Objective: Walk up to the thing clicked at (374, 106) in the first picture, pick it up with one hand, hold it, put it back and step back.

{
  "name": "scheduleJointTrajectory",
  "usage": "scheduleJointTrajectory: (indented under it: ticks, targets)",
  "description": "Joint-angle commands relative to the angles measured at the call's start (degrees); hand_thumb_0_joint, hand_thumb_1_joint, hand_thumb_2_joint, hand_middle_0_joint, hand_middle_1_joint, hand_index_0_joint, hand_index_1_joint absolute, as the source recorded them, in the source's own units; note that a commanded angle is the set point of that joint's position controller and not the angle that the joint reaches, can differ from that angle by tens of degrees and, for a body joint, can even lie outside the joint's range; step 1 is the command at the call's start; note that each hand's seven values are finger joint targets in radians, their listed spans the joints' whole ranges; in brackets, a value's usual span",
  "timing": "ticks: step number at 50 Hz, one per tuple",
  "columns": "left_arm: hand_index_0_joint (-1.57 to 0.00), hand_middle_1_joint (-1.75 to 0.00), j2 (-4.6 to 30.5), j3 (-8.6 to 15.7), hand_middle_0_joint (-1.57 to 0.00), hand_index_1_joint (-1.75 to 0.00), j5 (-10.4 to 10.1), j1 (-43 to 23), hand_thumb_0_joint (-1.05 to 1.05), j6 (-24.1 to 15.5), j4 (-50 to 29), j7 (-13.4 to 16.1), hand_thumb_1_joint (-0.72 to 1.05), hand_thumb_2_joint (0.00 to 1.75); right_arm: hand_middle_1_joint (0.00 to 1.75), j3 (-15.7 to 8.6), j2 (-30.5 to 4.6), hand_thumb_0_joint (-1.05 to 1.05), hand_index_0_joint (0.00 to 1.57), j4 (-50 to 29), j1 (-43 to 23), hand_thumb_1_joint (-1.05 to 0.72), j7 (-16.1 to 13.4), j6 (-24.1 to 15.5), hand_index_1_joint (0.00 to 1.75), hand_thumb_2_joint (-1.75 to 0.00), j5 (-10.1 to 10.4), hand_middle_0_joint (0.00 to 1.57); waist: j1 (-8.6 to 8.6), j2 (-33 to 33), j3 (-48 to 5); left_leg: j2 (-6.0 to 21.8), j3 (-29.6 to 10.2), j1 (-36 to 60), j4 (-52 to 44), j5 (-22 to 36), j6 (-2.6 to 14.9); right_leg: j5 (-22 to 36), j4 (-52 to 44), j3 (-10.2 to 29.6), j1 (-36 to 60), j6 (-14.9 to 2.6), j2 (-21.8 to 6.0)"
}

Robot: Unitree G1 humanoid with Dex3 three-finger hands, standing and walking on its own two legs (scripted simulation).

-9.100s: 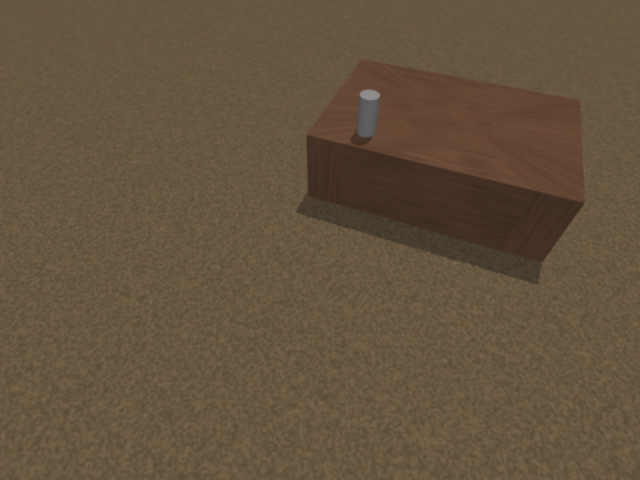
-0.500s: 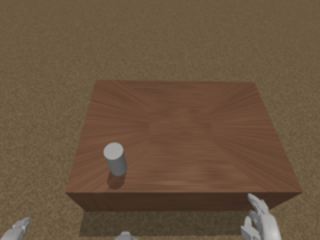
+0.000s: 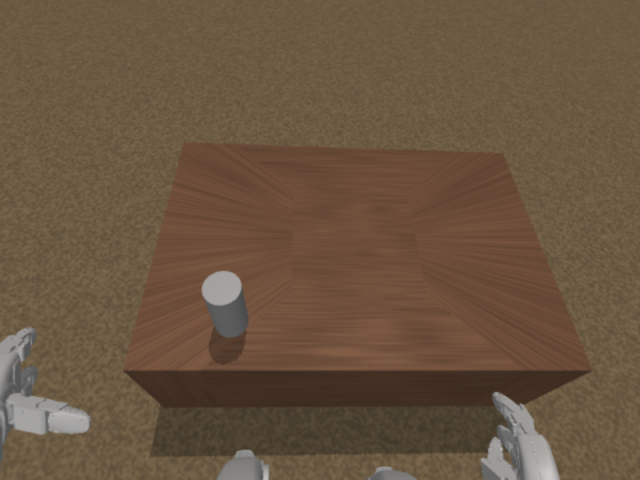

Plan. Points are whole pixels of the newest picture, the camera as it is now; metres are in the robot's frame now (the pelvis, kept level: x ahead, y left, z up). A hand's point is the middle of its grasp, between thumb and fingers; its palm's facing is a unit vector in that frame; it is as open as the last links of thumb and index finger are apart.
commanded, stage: go down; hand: left
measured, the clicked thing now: (227, 306) +0.48 +0.17 -0.30
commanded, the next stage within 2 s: none
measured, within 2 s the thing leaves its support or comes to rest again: neither
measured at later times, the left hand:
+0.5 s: hand (51, 335) +0.32 +0.34 -0.03, palm faces +0.15 -0.97 -0.17, open 17.7 cm
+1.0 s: hand (45, 293) +0.37 +0.35 -0.02, palm faces +0.14 -0.98 -0.11, open 17.6 cm
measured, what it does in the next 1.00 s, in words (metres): stands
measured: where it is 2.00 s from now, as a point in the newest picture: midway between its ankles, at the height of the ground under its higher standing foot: outside the picture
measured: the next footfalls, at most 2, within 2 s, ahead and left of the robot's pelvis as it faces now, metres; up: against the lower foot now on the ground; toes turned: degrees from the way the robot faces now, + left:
none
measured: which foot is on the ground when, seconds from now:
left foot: down 0.00-1.00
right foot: down 0.00-1.00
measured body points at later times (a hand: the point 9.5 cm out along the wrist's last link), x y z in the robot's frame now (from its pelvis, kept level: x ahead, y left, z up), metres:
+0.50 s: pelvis +0.00 +0.00 +0.00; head +0.10 +0.02 +0.43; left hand +0.30 +0.39 -0.02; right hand +0.09 -0.28 -0.10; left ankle +0.03 +0.13 -0.68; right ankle -0.02 -0.14 -0.68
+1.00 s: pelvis +0.00 +0.00 -0.01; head +0.12 +0.04 +0.42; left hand +0.36 +0.41 -0.01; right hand +0.07 -0.28 -0.11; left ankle +0.03 +0.13 -0.68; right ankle -0.02 -0.14 -0.68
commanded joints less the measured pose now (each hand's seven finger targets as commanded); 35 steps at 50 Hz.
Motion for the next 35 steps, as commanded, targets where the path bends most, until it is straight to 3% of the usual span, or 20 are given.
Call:
scheduleJointTrajectory:
  ticks: [1,3,7,13,16,19,20,22,24,27,29,30,31,35]
  targets:
    - [-0.05,-0.01,17.04,7.80,-0.07,-0.03,0.04,-11.40,0.00,-5.88,1.46,-3.88,-0.58,0.04,0.30,-4.58,-9.88,0.00,0.20,-5.49,1.81,-0.93,-0.40,-2.80,0.30,-0.91,-0.23,0.20,0.12,5.51,-10.79,-2.07,0.39,13.59,-9.13,13.53,1.50,13.53,-7.78,0.85,0.45,-2.20,2.77]
    - [-0.05,-0.02,19.50,9.29,-0.08,-0.04,0.12,-15.37,0.00,-8.83,2.40,-5.62,-0.61,0.04,0.30,-4.82,-10.03,0.00,0.20,-5.03,2.57,-0.92,0.01,-2.71,0.30,-0.91,-0.57,0.20,0.57,7.02,-12.65,-1.97,0.51,13.84,-8.91,13.58,1.45,13.39,-7.40,1.08,-0.25,-2.31,2.76]
    - [-0.05,-0.01,20.21,10.50,-0.08,-0.03,-0.01,-16.95,0.00,-14.27,8.51,-8.29,-0.61,0.03,0.30,-5.14,-10.33,0.00,0.20,-5.29,3.82,-0.92,0.93,-2.22,0.30,-0.91,-0.98,0.20,1.06,6.02,-12.95,-1.79,0.95,13.23,-8.46,14.67,1.53,14.36,-6.56,1.03,-0.69,-2.43,2.84]
    - [-0.04,0.00,21.76,12.77,-0.07,-0.02,-0.58,-17.34,0.00,-19.71,11.04,-10.17,-0.58,0.03,0.30,-6.42,-11.81,0.00,0.20,-4.88,6.13,-0.93,2.30,-0.23,0.30,-0.91,-1.27,0.20,1.94,6.89,-18.68,-0.75,0.13,18.69,-6.79,25.31,1.38,19.77,-4.81,0.38,-1.58,-2.62,3.18]
    - [-0.04,0.00,24.28,14.08,-0.07,-0.02,-0.48,-21.22,0.00,-22.00,10.04,-10.25,-0.59,0.03,0.30,-6.82,-12.48,0.00,0.20,-4.56,6.09,-0.92,2.42,0.57,0.30,-0.90,-1.43,0.20,1.66,8.11,-17.32,-0.71,0.00,17.88,-7.03,22.65,1.29,17.91,-4.71,0.58,-2.91,-2.68,3.16]
    - [-0.04,0.00,23.74,13.92,-0.07,-0.02,-0.41,-24.12,0.00,-24.20,12.08,-10.53,-0.60,0.03,0.30,-6.83,-12.36,0.00,0.20,-4.42,6.08,-0.92,2.39,1.26,0.30,-0.90,-1.43,0.20,0.84,6.84,-15.72,-0.95,0.34,16.18,-7.47,17.60,1.44,15.60,-5.31,0.99,-3.43,-2.65,3.12]
    - [-0.05,0.00,25.97,15.01,-0.07,-0.02,-0.24,-26.12,0.00,-24.92,12.60,-10.56,-0.61,0.02,0.30,-6.71,-12.50,0.00,0.20,-4.22,6.14,-0.92,2.27,1.38,0.30,-0.90,-1.52,0.20,0.80,6.97,-15.62,-1.00,0.53,15.36,-7.34,16.61,1.57,15.16,-5.49,1.24,-3.46,-2.61,3.03]
    - [-0.05,0.00,28.07,15.69,-0.07,-0.02,-0.48,-31.30,0.00,-26.59,12.84,-11.23,-0.61,0.02,0.30,-6.67,-12.78,0.00,0.20,-3.65,6.77,-0.91,2.15,1.61,0.30,-0.90,-1.57,0.20,0.07,7.02,-16.89,-1.07,0.89,15.72,-6.76,16.35,1.79,15.72,-5.85,1.76,-3.14,-2.41,2.83]
    - [-0.04,0.00,27.34,15.10,-0.07,-0.02,-0.33,-32.28,0.00,-27.64,17.15,-12.32,-0.60,0.03,0.30,-6.52,-12.71,0.00,0.20,-2.89,7.35,-0.91,1.99,1.98,0.30,-0.90,-1.87,0.20,-0.77,6.49,-17.50,-1.16,1.31,16.26,-5.49,18.94,2.09,18.27,-5.85,2.08,-3.56,-2.17,2.59]
    - [-0.05,0.00,28.01,14.89,-0.07,-0.02,-0.18,-33.29,0.00,-28.74,22.01,-13.71,-0.58,0.03,0.30,-6.11,-12.98,0.00,0.20,-2.77,7.14,-0.90,2.07,2.46,0.30,-0.90,-2.18,0.20,-0.61,6.83,-16.03,-1.31,1.46,14.87,-5.41,17.25,2.06,16.87,-6.18,2.19,-4.63,-2.33,2.64]
    - [-0.05,-0.01,29.99,16.22,-0.07,-0.02,-0.17,-33.71,0.00,-29.52,24.06,-14.12,-0.60,0.02,0.30,-5.94,-13.19,0.00,0.20,-2.77,6.93,-0.90,2.10,2.79,0.30,-0.90,-2.24,0.20,-0.13,5.31,-16.80,-1.49,1.62,12.96,-5.21,16.03,2.24,16.21,-6.75,2.79,-3.32,-2.15,2.32]
    - [-0.05,-0.01,29.09,15.17,-0.07,-0.02,-0.30,-35.07,0.00,-29.97,24.37,-14.52,-0.59,0.02,0.30,-5.74,-13.05,0.00,0.20,-3.14,6.85,-0.89,2.28,2.84,0.30,-0.90,-2.18,0.20,-0.36,6.18,-15.83,-1.53,1.67,12.52,-5.59,14.42,1.97,14.83,-6.57,2.69,-3.96,-2.40,2.39]
    - [-0.05,0.00,29.74,15.60,-0.07,-0.02,-0.36,-34.89,0.00,-30.23,25.68,-14.95,-0.59,0.02,0.30,-5.64,-13.14,0.00,0.20,-3.17,6.60,-0.89,2.36,3.00,0.30,-0.90,-2.23,0.20,-0.16,6.75,-15.82,-1.42,1.57,12.38,-5.45,13.96,1.98,14.17,-6.54,2.65,-4.88,-2.41,2.41]
    - [-0.05,-0.01,31.58,17.04,-0.07,-0.02,-0.88,-36.12,0.00,-31.56,27.05,-15.53,-0.59,0.02,0.30,-5.47,-13.50,0.00,0.20,-3.30,6.86,-0.90,2.75,3.43,0.30,-0.90,-2.19,0.20,0.00,6.11,-18.79,-1.15,1.16,12.76,-4.67,16.67,2.10,16.13,-5.24,2.08,-4.54,-2.36,2.52]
